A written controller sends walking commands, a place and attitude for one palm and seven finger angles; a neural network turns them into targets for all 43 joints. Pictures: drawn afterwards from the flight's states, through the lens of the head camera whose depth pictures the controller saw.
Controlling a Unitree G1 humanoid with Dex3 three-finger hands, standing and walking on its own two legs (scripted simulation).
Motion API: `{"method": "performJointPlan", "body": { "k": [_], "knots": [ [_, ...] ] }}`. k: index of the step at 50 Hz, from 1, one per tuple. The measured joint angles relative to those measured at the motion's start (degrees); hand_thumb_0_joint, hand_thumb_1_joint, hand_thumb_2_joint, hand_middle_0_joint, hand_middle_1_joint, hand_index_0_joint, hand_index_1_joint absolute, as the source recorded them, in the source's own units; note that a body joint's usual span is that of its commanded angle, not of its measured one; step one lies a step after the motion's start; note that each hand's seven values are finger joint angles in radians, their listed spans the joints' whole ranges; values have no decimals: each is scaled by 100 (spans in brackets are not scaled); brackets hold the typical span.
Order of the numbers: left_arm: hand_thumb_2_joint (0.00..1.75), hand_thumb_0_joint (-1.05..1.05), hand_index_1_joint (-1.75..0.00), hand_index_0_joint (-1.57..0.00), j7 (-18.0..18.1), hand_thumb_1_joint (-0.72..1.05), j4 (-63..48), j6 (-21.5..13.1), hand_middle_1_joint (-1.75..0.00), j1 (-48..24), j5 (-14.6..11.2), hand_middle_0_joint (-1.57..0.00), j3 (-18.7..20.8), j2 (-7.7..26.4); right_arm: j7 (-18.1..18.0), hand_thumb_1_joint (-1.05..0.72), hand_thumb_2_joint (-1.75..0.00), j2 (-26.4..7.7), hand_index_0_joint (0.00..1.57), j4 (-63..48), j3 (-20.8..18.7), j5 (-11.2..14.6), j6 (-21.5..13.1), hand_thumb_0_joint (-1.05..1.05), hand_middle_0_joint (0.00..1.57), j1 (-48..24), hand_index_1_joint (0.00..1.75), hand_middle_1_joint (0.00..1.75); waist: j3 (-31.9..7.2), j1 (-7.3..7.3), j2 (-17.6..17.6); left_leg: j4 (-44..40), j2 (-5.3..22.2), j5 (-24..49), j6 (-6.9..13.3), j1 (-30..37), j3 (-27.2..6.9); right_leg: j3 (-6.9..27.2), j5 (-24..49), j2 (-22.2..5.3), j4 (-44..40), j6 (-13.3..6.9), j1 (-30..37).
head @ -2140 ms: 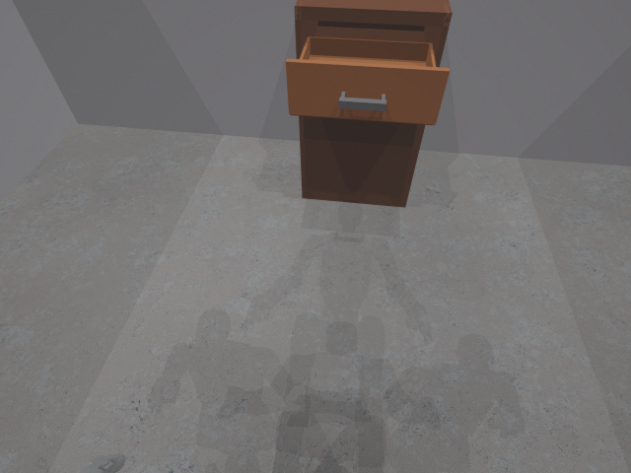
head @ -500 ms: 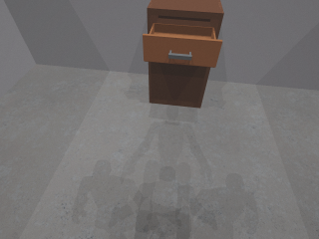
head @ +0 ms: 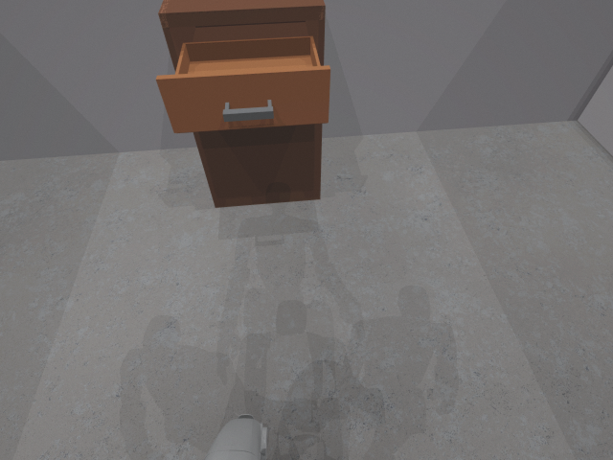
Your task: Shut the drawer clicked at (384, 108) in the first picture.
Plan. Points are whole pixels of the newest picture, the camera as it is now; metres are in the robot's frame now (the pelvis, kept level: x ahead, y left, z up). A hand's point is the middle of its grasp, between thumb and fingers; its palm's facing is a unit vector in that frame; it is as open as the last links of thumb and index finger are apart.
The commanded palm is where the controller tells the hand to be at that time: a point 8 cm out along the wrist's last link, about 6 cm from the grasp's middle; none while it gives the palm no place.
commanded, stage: walk to a spot facing it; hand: left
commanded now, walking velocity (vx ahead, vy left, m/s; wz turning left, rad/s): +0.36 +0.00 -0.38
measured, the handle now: (248, 109) +0.92 +0.24 -0.08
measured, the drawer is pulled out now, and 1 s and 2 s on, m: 0.30 0.30 0.30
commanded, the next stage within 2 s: turn to face it in 0.76 s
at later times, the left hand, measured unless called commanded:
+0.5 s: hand (190, 336) +0.33 +0.25 -0.17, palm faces -0.21 -0.96 -0.20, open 7.4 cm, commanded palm none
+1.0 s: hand (305, 250) +0.54 +0.06 -0.17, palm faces -0.54 -0.82 -0.20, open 7.4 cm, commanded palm none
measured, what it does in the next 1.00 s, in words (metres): walks ahead, turning right: left foot, then right foot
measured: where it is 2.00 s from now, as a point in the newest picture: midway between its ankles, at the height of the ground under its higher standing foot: (338, 424)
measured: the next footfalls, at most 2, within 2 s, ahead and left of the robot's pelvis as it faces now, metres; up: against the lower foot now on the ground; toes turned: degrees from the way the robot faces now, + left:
left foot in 0.24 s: +0.26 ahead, +0.15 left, +0.00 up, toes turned -2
right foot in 0.78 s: +0.38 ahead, -0.14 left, +0.00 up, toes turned -33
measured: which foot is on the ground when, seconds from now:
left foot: up 0.00-0.22, down 0.24-0.78, up 0.80-1.00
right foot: down 0.00-0.24, up 0.26-0.76, down 0.78-1.00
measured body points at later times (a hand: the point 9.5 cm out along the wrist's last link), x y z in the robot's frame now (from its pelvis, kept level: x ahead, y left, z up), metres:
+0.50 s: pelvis +0.21 +0.07 +0.00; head +0.23 +0.08 +0.45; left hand +0.34 +0.30 -0.15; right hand +0.17 -0.18 -0.14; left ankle +0.22 +0.15 -0.74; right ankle +0.21 -0.08 -0.65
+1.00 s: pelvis +0.34 -0.02 -0.01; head +0.37 -0.04 +0.43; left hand +0.57 +0.10 -0.15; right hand +0.24 -0.24 -0.17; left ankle +0.42 +0.10 -0.68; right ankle +0.35 -0.12 -0.74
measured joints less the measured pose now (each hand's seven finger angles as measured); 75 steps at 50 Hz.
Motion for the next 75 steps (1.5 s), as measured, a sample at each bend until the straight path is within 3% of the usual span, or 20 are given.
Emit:
{"method": "performJointPlan", "body": {
  "k": [5,10,12,16,19,24,29,35,38,39,42,45,50,56,57,60,62,65,69,75],
  "knots": [
    [90,1,-30,-21,60,90,50,-31,-30,69,22,-21,19,11,39,-90,-90,80,20,-206,13,24,-9,1,19,-372,30,30,34,137,2,-778,-25,163,32,-88,2,290,-187,-12,-250,91,461],
    [90,1,-30,-21,106,90,40,5,-30,97,32,-21,81,170,56,-90,-90,195,20,-405,95,53,-105,1,20,-676,30,30,94,269,-134,-2104,-309,2,221,567,176,575,-695,-138,-64,258,818],
    [90,1,-30,-21,94,90,39,32,-30,204,-8,-21,140,204,18,-90,-90,195,20,-533,175,17,-255,1,20,-688,30,30,36,268,-84,-2757,-329,193,408,1129,188,661,-1120,-53,877,278,549],
    [90,1,-30,-20,17,91,67,217,-30,-230,-33,-21,273,486,-79,-90,-90,323,21,-554,242,10,-411,1,20,-499,30,30,145,170,-339,-2296,-307,-346,546,1396,557,189,-1051,-207,4551,220,-1048],
    [90,1,-30,-20,-77,91,-135,309,-30,-687,22,-20,363,644,-158,-90,-90,355,21,-346,216,10,-426,0,20,-91,30,30,130,117,-381,-2774,-318,-368,506,1899,763,-208,-405,-497,5283,284,-1978],
    [90,1,-30,-20,-175,91,-573,421,-30,-1280,74,-20,437,711,-254,-93,-89,151,21,1,58,49,-431,-1,20,582,30,30,34,-16,-370,-3525,-366,-347,564,2580,1154,-380,320,-877,4776,470,-2964],
    [90,1,-30,-20,-262,91,-765,508,-30,-1840,85,-20,386,680,-230,-93,-90,-42,20,222,59,39,-389,0,20,1135,30,30,141,-248,-303,-3874,-358,-508,495,3112,1461,-472,797,-1054,3632,556,-3177],
    [90,1,-30,-20,-315,91,-862,545,-30,-2373,54,-20,264,578,-192,-91,-90,-58,20,352,96,-24,-288,1,19,1577,30,30,356,-579,-210,-3743,-167,-1010,244,3571,1849,-698,582,-909,2238,389,-2712],
    [90,1,-30,-20,-322,91,-959,436,-30,-2531,44,-20,175,531,-171,-91,-90,-8,20,376,117,-14,-205,1,20,1751,30,30,440,-677,-112,-3089,134,-1474,70,3571,1986,-903,396,-655,1542,198,-2167],
    [90,1,-30,-20,-320,91,-1005,344,-30,-2543,45,-20,134,561,-143,-91,-90,49,20,369,132,20,-166,1,20,1844,30,30,416,-701,-168,-2422,264,-1619,52,3347,1940,-925,711,-637,1303,70,-1926],
    [90,1,-30,-20,-202,91,-1079,184,-30,-2553,-76,-20,93,514,-159,-90,-90,94,20,347,158,99,27,1,20,1562,30,30,564,-679,-112,390,308,-2039,-12,2102,906,-870,395,-461,1762,-34,-1963],
    [90,0,-30,-20,-63,91,-1019,252,-30,-2348,-97,-20,66,449,-189,-90,-90,89,20,161,144,61,138,1,20,1064,30,30,553,-670,-39,1173,257,-1601,-51,1209,349,-744,357,-268,1472,31,-1690],
    [90,1,-30,-20,75,91,-707,370,-30,-2056,-22,-21,28,314,-218,-91,-90,148,20,-147,174,16,105,1,20,480,30,30,278,-653,15,211,165,-1012,-9,597,63,-657,479,-182,972,55,-1342],
    [90,0,-30,-21,101,91,-528,401,-30,-1770,-40,-21,-1,192,-205,-93,-90,193,20,-10,185,42,85,1,20,486,30,30,-56,-430,-3,-2037,-119,-532,93,1474,141,-948,177,-258,963,226,-930],
    [90,0,-30,-21,100,91,-535,420,-30,-1718,-50,-21,7,186,-184,-93,-90,178,20,12,191,40,90,1,20,537,30,30,-109,-399,9,-2349,-155,-452,203,1637,115,-1047,57,-277,1095,270,-939],
    [90,0,-30,-21,111,91,-529,509,-30,-1601,-71,-21,94,287,-159,-93,-90,258,20,60,217,-14,157,1,20,561,30,30,-126,-282,-235,-2344,-399,-554,499,1607,34,-999,-666,-471,1750,469,-1136],
    [90,0,-30,-20,105,91,-493,550,-30,-1520,-52,-21,161,358,-167,-93,-90,275,20,20,221,-25,165,1,20,532,30,30,-80,-252,-280,-2565,-501,-431,550,1644,-23,-742,-1050,-481,2705,548,-1473],
    [90,1,-30,-20,93,91,-437,570,-30,-1395,-49,-20,246,474,-173,-92,-90,256,21,-53,199,-12,163,1,20,447,30,30,8,-212,-279,-3010,-613,-163,568,1751,-111,-471,-998,-540,3562,662,-1801],
    [90,1,-30,-20,113,91,-401,624,-30,-1297,-72,-20,309,590,-163,-91,-90,148,21,-171,124,3,163,1,20,312,30,30,112,-232,-150,-3348,-681,64,547,1797,-304,-295,-1061,-607,3402,795,-1795],
    [90,1,-30,-20,134,91,-553,618,-30,-1449,-118,-20,309,646,-124,-90,-90,-109,21,-281,-14,6,259,1,20,195,30,30,188,-301,94,-3340,-803,205,408,1639,-749,-147,-1019,-522,2356,820,-1422]
  ]
}}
